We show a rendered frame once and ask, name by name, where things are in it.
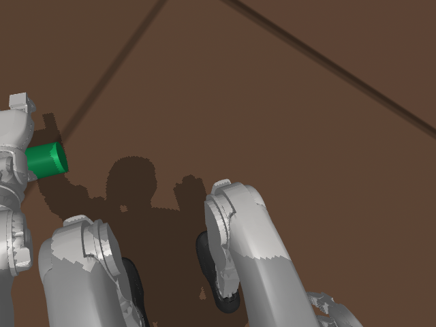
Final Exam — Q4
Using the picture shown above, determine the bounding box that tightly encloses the left robot arm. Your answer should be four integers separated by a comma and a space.
0, 146, 33, 327

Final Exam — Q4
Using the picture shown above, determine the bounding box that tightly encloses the left robot hand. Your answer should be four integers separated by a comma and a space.
0, 93, 37, 182

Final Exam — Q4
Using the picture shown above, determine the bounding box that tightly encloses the right robot hand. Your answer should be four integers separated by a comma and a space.
306, 292, 363, 327

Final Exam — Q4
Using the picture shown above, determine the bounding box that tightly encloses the can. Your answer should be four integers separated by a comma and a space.
25, 142, 68, 179

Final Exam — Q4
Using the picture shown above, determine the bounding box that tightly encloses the right robot foot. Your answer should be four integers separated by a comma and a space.
196, 231, 240, 313

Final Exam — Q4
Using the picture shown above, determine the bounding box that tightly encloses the left robot foot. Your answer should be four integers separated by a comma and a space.
122, 258, 150, 327

